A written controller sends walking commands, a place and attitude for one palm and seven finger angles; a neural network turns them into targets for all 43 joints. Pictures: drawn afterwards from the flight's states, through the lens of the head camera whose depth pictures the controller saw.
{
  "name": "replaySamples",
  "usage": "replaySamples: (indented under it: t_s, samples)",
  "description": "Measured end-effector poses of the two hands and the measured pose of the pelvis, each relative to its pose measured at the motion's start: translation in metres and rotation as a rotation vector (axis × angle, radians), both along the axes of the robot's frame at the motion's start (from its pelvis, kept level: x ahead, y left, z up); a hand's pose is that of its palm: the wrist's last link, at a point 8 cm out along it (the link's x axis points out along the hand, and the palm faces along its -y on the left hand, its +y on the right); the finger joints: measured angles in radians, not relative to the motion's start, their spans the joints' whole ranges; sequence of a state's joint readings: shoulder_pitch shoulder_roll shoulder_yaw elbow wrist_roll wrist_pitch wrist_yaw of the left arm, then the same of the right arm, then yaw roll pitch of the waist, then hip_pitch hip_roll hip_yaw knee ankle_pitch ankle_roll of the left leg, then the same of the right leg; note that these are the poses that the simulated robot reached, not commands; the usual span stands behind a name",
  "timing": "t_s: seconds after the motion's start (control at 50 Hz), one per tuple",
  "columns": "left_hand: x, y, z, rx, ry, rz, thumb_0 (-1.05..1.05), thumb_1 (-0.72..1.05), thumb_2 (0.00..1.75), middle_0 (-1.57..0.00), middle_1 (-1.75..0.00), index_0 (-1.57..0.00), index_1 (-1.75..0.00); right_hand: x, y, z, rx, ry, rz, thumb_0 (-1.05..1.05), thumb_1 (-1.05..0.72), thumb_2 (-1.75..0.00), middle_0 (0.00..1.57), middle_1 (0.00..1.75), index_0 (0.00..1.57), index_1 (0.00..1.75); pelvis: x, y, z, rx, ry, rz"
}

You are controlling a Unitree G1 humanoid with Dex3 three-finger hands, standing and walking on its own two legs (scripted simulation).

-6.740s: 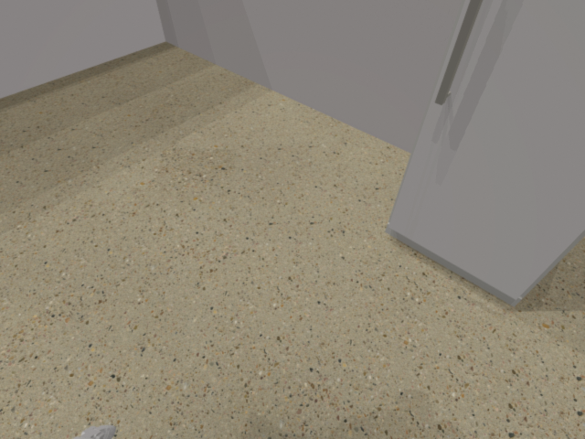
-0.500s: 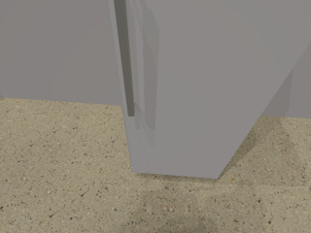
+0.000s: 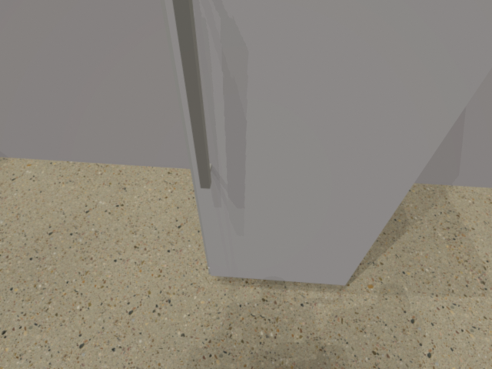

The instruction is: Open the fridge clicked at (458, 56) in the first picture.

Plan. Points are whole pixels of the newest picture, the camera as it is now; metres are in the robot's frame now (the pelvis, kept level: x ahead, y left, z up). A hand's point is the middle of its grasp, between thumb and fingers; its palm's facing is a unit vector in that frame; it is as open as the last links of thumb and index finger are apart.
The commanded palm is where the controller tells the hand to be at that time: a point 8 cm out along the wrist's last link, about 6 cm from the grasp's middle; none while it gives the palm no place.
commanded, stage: look again from close up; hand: left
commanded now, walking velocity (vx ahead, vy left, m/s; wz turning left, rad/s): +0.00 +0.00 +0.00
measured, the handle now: (197, 92) +0.53 +0.13 +0.18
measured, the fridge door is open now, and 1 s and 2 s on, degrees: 0 0 0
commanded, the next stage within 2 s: raise the hand to about handle height in 0.02 s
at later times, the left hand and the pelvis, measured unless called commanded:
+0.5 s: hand (132, 354) +0.15 +0.18 -0.04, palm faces -0.01 -1.00 +0.00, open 8.3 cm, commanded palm +0.12 +0.25 -0.03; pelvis -0.04 -0.02 -0.07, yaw +2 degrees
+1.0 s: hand (90, 317) +0.18 +0.24 +0.03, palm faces +0.02 -1.00 -0.06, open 11.3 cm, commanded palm +0.15 +0.29 +0.04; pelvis -0.04 +0.00 -0.04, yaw +2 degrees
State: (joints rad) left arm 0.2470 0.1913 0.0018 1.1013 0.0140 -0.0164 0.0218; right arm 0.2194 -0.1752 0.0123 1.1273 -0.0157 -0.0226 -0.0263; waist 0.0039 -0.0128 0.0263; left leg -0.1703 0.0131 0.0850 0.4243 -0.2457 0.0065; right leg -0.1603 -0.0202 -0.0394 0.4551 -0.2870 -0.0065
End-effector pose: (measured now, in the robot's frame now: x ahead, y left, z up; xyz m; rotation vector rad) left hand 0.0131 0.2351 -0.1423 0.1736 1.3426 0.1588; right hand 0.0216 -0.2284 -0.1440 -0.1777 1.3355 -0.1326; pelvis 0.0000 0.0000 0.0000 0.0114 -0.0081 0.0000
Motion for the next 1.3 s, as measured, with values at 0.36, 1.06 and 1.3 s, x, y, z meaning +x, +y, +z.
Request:
replaySamples:
  t_s: [0.36, 1.06, 1.3]
  samples:
    - [0.159, 0.003, 0.156, -0.052, -1.296, -0.055, 0.01, 0.81, 0.85, -0.2, -0.37, -0.2, -0.37, 0.099, -0.025, 0.035, -0.052, -0.641, 0.064, 0.01, -0.91, -0.9, 0.2, 0.3, 0.2, 0.3, -0.026, -0.008, -0.029, 0.004, 0.113, 0.03]
    - [0.148, 0.057, 0.177, -0.114, -1.322, -0.188, 0.0, 0.01, 0.51, -0.26, -0.88, -0.26, -0.88, 0.083, -0.007, 0.031, -0.077, -0.654, 0.117, 0.01, -0.9, -0.9, 0.21, 0.3, 0.21, 0.3, -0.038, 0.007, -0.042, -0.042, 0.132, 0.039]
    - [0.16, 0.082, 0.211, -0.085, -1.376, -0.173, -0.01, -0.27, 0.39, -0.28, -1.06, -0.29, -1.06, 0.123, 0.011, 0.064, -0.069, -0.779, 0.165, 0.01, -0.9, -0.9, 0.2, 0.3, 0.2, 0.3, -0.033, 0.012, -0.03, -0.046, 0.075, 0.048]
